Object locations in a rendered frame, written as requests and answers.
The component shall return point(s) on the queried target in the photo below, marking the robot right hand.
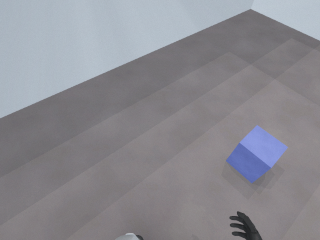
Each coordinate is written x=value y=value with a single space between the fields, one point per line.
x=247 y=226

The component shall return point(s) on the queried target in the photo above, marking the carton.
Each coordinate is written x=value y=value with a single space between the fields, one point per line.
x=256 y=154

